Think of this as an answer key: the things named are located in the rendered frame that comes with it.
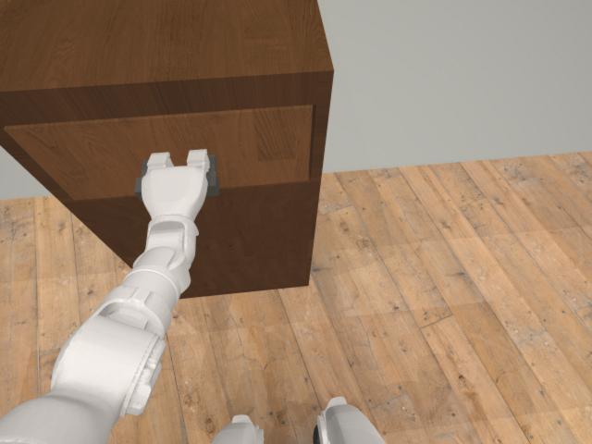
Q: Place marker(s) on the robot left upper arm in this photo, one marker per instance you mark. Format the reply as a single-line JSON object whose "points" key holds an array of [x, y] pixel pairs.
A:
{"points": [[111, 370]]}

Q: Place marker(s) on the robot left hand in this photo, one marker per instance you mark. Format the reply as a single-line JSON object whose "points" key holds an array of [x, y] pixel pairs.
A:
{"points": [[175, 190]]}

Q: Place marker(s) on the drawer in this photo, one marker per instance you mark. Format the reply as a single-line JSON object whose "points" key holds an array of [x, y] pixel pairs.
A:
{"points": [[102, 158]]}

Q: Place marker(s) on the cabinet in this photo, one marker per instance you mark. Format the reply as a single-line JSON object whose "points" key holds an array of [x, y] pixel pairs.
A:
{"points": [[75, 60]]}

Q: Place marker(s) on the left robot forearm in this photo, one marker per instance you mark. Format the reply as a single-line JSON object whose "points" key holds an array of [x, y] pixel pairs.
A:
{"points": [[151, 290]]}

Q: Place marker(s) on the robot right thigh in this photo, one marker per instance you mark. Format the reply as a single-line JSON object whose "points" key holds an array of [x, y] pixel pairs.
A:
{"points": [[345, 424]]}

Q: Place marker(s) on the handle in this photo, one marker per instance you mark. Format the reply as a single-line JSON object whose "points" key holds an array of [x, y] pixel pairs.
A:
{"points": [[211, 176]]}

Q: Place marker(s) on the robot right shin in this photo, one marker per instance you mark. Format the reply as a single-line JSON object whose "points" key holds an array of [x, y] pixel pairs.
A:
{"points": [[336, 401]]}

